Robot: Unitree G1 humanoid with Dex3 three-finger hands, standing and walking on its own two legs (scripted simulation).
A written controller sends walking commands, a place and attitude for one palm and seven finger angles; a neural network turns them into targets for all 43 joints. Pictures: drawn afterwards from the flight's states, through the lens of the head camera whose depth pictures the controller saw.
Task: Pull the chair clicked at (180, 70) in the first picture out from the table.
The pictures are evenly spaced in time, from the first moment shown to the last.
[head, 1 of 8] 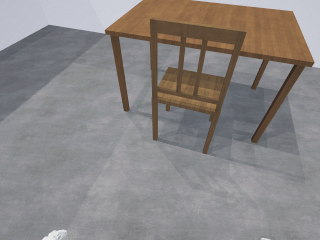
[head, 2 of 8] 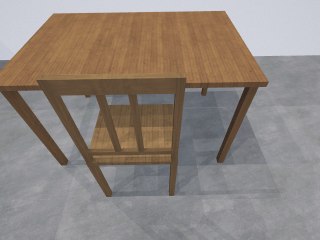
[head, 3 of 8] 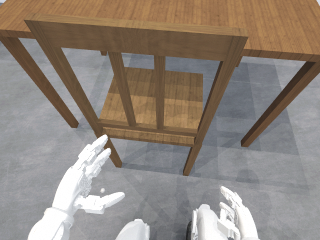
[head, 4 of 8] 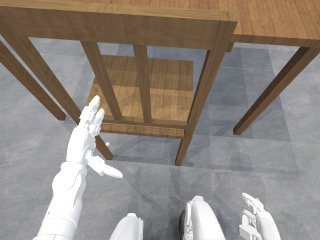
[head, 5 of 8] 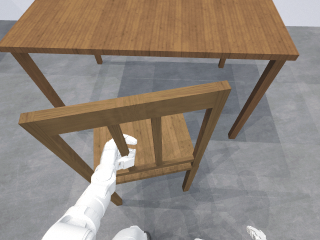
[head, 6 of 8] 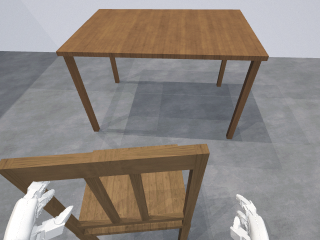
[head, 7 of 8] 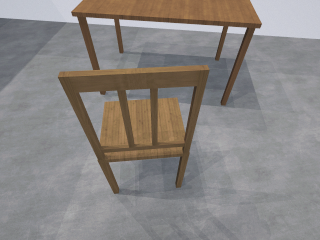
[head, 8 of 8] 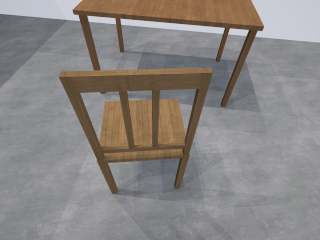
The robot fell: no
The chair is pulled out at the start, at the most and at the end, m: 0.00 0.62 0.62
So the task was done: yes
